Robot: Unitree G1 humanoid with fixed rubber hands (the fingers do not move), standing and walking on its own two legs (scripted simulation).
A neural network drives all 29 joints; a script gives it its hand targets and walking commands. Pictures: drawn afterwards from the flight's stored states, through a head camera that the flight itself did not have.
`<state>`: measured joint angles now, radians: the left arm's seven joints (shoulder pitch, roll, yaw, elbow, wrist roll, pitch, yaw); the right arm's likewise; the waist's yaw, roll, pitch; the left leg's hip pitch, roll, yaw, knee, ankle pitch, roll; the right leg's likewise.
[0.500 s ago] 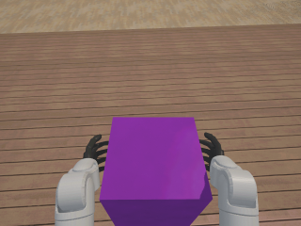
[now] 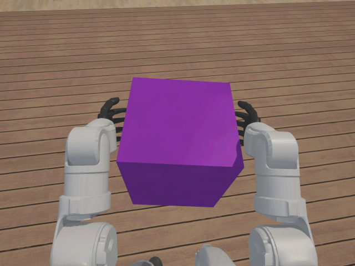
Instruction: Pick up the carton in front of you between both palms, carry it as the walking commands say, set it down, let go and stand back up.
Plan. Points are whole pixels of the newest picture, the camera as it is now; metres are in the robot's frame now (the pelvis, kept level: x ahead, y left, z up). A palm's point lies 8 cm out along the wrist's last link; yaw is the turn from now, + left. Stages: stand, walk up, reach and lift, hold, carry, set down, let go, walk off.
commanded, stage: carry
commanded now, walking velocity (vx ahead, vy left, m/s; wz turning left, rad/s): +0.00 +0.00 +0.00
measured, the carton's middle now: (177, 148) +0.37 -0.01 +0.01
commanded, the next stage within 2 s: none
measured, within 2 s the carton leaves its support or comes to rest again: neither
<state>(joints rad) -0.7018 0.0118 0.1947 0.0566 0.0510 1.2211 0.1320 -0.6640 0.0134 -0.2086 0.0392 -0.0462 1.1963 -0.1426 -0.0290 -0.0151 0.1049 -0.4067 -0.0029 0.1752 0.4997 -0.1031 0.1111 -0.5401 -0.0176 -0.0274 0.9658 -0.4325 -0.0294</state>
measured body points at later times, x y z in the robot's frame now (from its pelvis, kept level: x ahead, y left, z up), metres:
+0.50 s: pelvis +0.16 +0.00 -0.01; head +0.26 +0.01 +0.43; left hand +0.53 +0.17 +0.07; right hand +0.55 -0.13 +0.08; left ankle +0.14 +0.11 -0.74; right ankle +0.17 -0.09 -0.74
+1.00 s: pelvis +0.20 +0.02 -0.01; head +0.25 +0.02 +0.44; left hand +0.57 +0.18 +0.09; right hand +0.57 -0.12 +0.08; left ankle +0.14 +0.11 -0.74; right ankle +0.17 -0.09 -0.74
